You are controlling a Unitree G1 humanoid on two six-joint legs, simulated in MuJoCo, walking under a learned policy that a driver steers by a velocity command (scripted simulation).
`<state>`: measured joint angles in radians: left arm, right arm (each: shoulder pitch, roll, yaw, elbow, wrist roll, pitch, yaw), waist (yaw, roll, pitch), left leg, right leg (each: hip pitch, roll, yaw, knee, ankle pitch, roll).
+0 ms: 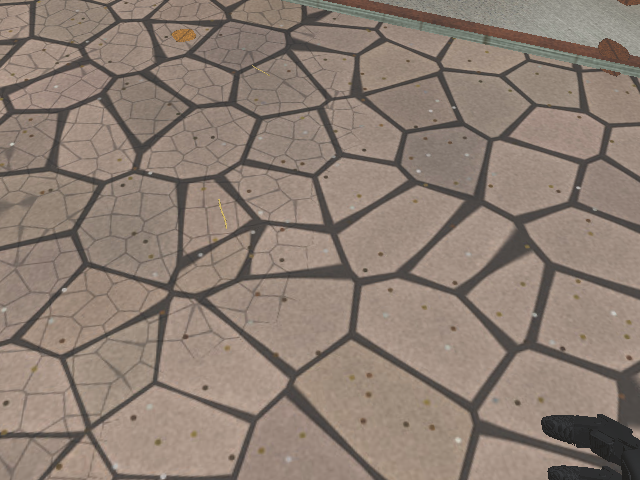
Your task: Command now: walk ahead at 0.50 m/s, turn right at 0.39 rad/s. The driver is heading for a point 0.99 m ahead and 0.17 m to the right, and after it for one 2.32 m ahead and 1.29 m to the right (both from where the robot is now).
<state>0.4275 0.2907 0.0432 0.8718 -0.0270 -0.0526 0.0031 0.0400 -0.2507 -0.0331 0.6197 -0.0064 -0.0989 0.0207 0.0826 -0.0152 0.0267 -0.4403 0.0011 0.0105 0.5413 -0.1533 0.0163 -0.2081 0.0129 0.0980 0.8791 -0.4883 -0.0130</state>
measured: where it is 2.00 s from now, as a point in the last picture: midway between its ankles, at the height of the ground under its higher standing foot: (436, 285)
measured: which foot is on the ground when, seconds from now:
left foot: down 0.00-0.46, up 0.48-0.98, down 1.00-1.00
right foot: up 0.00-0.42, down 0.44-1.00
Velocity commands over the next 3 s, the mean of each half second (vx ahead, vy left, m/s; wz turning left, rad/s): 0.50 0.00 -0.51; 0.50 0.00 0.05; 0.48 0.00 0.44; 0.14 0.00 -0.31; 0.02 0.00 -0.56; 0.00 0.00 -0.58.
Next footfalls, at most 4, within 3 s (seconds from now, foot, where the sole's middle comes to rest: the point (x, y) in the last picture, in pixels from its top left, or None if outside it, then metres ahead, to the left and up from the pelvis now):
0.44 right None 0.35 -0.19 -0.76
1.00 left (391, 363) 0.72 -0.08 -0.76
1.46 right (482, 276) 0.98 -0.30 -0.76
1.92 left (393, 258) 1.02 -0.08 -0.76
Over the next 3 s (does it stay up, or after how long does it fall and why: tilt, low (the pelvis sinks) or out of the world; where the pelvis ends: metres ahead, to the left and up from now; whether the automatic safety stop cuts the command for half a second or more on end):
stays up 0.93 -0.20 0.01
